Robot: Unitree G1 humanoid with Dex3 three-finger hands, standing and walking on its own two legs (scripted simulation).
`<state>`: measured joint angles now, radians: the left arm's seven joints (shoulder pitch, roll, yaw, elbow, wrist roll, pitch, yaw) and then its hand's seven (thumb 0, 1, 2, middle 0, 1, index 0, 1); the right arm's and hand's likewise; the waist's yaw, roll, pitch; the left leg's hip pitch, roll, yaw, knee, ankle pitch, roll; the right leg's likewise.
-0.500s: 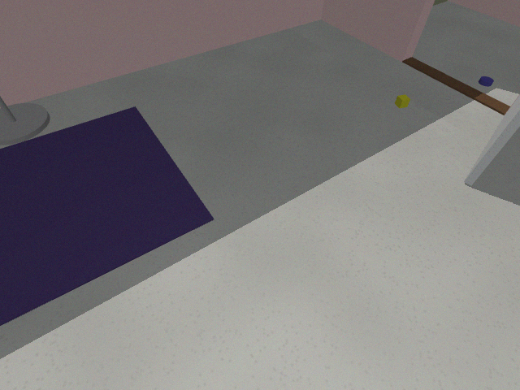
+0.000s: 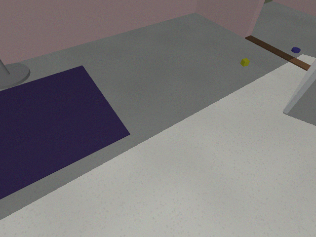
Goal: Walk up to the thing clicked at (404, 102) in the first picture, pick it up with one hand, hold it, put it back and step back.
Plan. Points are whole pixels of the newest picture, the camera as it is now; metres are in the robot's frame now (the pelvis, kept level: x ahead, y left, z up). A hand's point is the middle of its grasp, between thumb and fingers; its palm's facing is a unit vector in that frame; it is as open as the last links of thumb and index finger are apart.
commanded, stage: stand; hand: left
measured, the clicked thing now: (245, 62) +1.95 -0.99 -0.75
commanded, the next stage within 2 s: walk up in 0.62 s
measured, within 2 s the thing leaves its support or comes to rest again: neither
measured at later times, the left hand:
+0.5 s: hand out of the picture +0.08 +0.25 -0.15, palm faces -0.02 -0.94 -0.35, open 7.4 cm
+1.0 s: hand (92, 180) +0.29 +0.20 -0.10, palm faces -0.20 -0.81 -0.54, open 7.4 cm
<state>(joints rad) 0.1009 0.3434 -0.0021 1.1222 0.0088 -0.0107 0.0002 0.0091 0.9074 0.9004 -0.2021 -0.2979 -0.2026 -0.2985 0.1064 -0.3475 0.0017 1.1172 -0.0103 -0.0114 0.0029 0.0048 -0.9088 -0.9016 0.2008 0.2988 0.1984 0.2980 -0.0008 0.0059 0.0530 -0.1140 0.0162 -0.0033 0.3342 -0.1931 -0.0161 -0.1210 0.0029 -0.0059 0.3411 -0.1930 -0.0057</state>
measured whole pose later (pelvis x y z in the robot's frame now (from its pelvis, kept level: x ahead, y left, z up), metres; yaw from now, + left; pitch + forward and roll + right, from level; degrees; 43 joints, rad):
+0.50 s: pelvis +0.00 +0.00 +0.00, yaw +0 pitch -2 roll +0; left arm 0.11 0.35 0.00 1.12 0.01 -0.01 0.00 0.01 0.91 0.90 -0.20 -0.30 -0.20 -0.30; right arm 0.11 -0.35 0.00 1.11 -0.01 -0.01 0.00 0.00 -0.91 -0.90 0.20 0.30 0.20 0.30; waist 0.00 0.01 0.05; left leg -0.10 0.02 0.00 0.32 -0.19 -0.02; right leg -0.11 0.00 -0.01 0.33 -0.19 -0.01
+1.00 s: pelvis +0.09 -0.09 -0.05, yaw -19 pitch -1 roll +2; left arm 0.18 0.51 0.12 0.97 0.02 -0.02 -0.12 0.01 0.91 0.90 -0.20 -0.30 -0.20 -0.30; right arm 0.18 -0.55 -0.11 0.97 -0.05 -0.05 0.10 0.01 -0.91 -0.90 0.20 0.30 0.20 0.30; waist 0.02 0.11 -0.08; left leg -0.05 0.20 0.21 0.74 -0.54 0.01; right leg -0.47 -0.13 -0.10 0.81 -0.33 0.00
